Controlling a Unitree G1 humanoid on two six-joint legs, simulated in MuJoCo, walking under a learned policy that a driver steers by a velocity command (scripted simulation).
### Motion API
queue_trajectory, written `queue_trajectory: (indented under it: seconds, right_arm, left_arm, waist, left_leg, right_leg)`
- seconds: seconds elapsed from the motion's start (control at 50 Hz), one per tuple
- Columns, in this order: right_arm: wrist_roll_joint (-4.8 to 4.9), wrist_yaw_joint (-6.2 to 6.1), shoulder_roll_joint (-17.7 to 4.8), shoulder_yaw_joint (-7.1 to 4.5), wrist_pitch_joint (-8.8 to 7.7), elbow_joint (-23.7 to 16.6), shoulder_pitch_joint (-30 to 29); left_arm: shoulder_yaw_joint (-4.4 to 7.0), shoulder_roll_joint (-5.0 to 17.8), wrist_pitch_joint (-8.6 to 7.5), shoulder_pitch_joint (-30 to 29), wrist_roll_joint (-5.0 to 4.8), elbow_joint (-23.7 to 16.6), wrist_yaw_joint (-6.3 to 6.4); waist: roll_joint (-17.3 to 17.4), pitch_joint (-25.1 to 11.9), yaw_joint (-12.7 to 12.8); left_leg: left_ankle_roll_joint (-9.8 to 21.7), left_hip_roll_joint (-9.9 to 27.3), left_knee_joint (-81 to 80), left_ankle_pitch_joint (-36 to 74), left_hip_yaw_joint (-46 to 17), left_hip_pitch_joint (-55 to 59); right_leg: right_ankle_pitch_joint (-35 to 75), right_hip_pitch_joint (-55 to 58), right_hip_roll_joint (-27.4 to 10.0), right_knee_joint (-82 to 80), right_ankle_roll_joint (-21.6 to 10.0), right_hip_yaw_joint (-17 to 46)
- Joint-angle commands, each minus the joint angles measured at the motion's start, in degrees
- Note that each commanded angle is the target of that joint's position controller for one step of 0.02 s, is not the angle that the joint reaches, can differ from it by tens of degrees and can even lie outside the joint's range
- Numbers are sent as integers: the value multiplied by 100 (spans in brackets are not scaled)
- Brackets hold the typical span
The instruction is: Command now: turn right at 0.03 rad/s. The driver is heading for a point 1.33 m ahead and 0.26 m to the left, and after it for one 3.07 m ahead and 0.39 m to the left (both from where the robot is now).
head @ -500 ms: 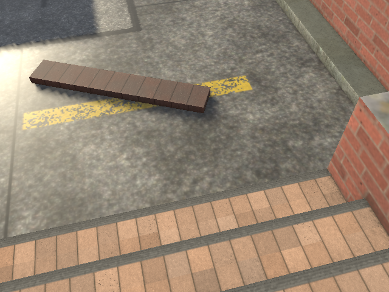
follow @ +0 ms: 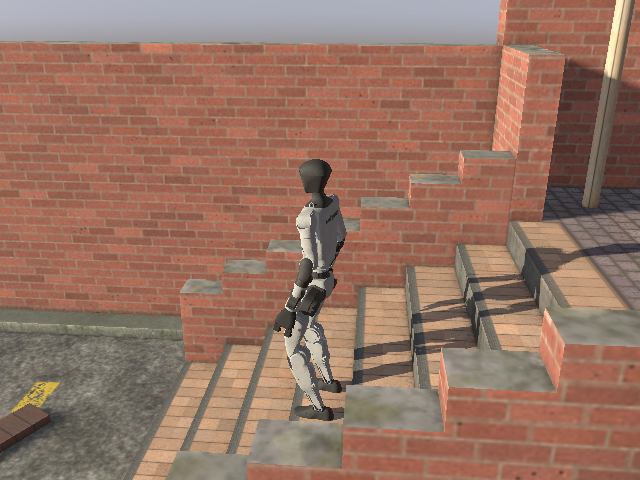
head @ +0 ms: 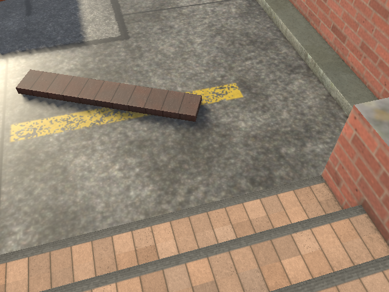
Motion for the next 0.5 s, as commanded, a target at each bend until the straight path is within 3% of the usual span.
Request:
queue_trajectory:
  seconds: [0.02,0.08,0.12,0.26,0.28,0.32,0.36,0.38,0.42,0.5]
  right_arm:
    - [23,-299,-515,-16,222,-39,423]
    - [7,-267,-451,43,301,33,328]
    - [-11,-250,-421,66,289,92,305]
    - [-12,-208,-279,135,223,268,318]
    - [-17,-197,-257,141,226,313,397]
    - [-30,-169,-622,-10,308,332,557]
    - [-63,-152,-818,-110,366,357,939]
    - [-90,-164,-797,-132,350,400,1125]
    - [-157,-199,-727,-169,291,447,1249]
    - [-95,-231,-699,-232,232,306,807]
  left_arm:
    - [12,356,149,128,-11,-21,206]
    - [15,396,259,78,5,167,177]
    - [9,363,264,18,19,273,154]
    - [-7,186,208,-42,19,595,127]
    - [-17,138,209,37,19,674,124]
    - [35,177,218,61,61,663,113]
    - [78,195,240,-243,149,494,95]
    - [91,177,225,-412,156,393,80]
    - [89,73,145,-479,160,283,36]
    - [114,-4,73,110,171,413,-32]
  waist:
    - [145,-485,-42]
    - [164,-56,2]
    - [152,119,16]
    - [96,131,41]
    - [124,26,17]
    - [525,203,-61]
    - [737,744,-284]
    - [798,916,-382]
    - [740,920,-348]
    - [736,655,61]
  left_leg:
    - [101,838,-305,3943,-557,642]
    - [108,777,-677,2407,-643,298]
    - [92,762,-863,1944,-686,187]
    - [74,720,-1259,1102,-765,136]
    - [84,686,-1450,277,-805,154]
    - [319,705,-1798,-1869,-1166,111]
    - [668,1195,-2328,-3083,-1896,21]
    - [824,1423,-2491,-2956,-2162,121]
    - [959,1559,-2541,-2311,-2193,231]
    - [905,1254,-2226,-1880,-1550,-693]
  right_leg:
    - [2234,403,-326,-258,-206,186]
    - [1525,393,-339,-587,-212,250]
    - [1356,396,-359,-770,-213,284]
    - [1103,576,-422,-1146,-234,317]
    - [708,660,-357,-1183,-244,254]
    - [-656,209,125,-563,-350,-266]
    - [-1057,-650,344,97,-463,-570]
    - [-1044,-1063,253,497,-511,-464]
    - [-881,-1322,31,817,-539,-238]
    - [-741,-54,215,640,-573,-541]
Keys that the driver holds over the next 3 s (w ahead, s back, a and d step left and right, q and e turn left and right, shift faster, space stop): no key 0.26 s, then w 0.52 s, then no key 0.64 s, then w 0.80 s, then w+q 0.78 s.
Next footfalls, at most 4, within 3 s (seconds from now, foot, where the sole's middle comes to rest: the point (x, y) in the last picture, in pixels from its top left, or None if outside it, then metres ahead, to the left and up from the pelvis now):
1.06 left None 0.36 0.02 -0.93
1.48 right None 0.37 -0.18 -0.93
1.84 left None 0.36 0.02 -0.93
2.32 right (231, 266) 0.72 -0.14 -1.10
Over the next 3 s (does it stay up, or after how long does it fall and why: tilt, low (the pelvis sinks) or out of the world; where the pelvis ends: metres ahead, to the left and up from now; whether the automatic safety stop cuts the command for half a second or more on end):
stays up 1.00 0.02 -0.51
